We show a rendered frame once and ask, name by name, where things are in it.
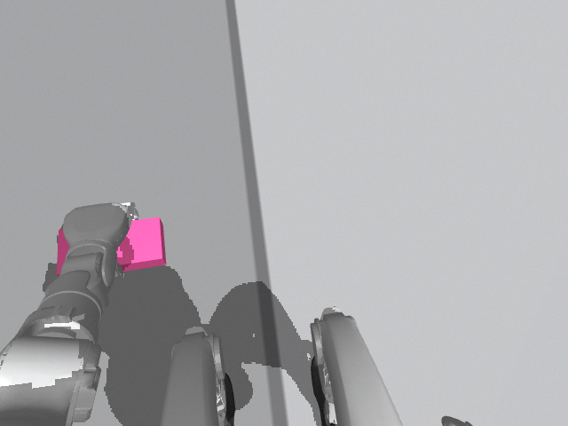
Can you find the left robot hand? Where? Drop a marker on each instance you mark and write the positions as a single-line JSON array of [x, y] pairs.
[[108, 222]]

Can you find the small box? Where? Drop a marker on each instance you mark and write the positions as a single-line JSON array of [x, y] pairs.
[[142, 247]]

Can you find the right robot foot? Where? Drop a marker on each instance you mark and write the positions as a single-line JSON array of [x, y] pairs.
[[318, 393]]

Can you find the left robot arm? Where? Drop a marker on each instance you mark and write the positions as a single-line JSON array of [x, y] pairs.
[[49, 371]]

